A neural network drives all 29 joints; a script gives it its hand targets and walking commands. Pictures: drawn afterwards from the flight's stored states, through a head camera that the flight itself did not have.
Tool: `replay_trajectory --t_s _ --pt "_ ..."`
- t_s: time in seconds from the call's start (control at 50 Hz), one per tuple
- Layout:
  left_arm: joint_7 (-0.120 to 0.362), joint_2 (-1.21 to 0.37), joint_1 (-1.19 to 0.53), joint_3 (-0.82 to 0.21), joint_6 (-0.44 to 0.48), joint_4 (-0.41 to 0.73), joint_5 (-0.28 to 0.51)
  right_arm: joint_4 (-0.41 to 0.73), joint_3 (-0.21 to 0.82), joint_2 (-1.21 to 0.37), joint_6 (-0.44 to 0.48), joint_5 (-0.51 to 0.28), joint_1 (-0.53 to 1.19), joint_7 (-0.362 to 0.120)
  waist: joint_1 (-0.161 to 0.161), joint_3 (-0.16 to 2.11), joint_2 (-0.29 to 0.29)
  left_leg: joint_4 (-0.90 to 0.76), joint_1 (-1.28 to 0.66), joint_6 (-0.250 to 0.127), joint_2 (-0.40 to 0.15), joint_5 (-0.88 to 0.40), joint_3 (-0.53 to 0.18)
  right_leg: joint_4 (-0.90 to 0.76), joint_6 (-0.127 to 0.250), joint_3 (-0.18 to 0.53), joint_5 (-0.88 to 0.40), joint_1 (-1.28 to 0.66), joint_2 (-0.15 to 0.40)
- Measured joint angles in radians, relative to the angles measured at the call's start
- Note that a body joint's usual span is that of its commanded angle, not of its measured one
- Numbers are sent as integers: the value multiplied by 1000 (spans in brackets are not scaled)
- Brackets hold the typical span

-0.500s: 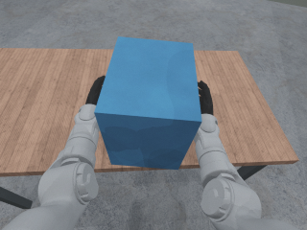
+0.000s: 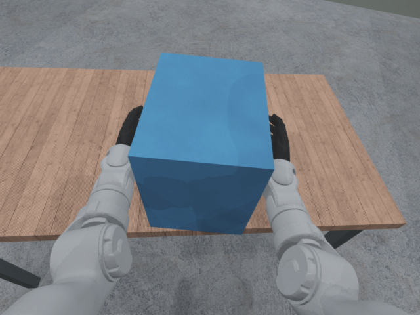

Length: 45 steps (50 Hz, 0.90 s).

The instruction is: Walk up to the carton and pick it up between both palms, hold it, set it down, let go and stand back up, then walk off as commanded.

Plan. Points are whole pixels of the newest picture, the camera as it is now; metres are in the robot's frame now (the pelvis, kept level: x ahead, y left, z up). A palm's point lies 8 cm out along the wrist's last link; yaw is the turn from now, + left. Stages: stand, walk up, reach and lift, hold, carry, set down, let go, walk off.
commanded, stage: reach and lift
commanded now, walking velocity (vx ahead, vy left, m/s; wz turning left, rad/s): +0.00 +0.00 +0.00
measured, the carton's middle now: (203, 148) +0.43 +0.02 +0.04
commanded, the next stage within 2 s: none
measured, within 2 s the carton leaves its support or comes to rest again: leaves its support in 0.10 s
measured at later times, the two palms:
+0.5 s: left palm (133, 149) +0.40 +0.16 +0.08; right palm (289, 162) +0.36 -0.14 +0.09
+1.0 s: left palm (133, 134) +0.40 +0.15 +0.12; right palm (299, 144) +0.37 -0.15 +0.13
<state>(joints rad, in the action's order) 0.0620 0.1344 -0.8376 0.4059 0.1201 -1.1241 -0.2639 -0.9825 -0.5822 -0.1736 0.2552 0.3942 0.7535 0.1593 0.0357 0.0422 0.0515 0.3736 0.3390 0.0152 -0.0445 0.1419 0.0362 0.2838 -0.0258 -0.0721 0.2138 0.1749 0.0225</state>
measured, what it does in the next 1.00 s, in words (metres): stands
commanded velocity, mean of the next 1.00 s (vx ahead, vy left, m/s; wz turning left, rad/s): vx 0.00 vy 0.00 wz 0.00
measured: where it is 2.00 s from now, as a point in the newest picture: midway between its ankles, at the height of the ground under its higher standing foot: outside the picture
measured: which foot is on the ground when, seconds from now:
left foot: down 0.00-1.00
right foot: down 0.00-1.00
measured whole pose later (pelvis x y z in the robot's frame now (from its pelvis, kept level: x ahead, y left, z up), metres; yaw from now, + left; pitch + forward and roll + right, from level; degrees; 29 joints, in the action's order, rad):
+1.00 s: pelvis -0.02 +0.00 +0.00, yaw -2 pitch +5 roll -1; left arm -0.07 0.15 -0.80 0.15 0.02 -1.04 -0.02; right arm -0.93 -0.20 -0.02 0.10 -0.01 0.76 0.20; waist 0.04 0.13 0.01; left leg 0.35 0.33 0.01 -0.05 0.11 0.07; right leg 0.31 -0.03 -0.04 0.19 0.20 0.02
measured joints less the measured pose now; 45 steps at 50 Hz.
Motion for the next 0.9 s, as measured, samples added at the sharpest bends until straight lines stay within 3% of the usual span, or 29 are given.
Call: replay_trajectory --t_s 0.36,0.68,0.9 --pt "-50 11 -32 -55 122 -97 24 -122 -18 40 151 -23 23 12 -9 25 17 -48 28 2 -15 -63 10 -12 11 11 -48 52 -15" --pt "-96 27 -44 -184 78 -96 141 -85 96 72 68 -133 28 15 -12 78 1 -43 99 -1 -20 -76 23 8 10 26 -58 136 -18" --pt "-128 24 9 -265 -6 -9 241 8 290 119 -68 -312 -4 27 3 102 -38 -19 54 -8 -10 -41 29 20 0 31 -32 86 -6"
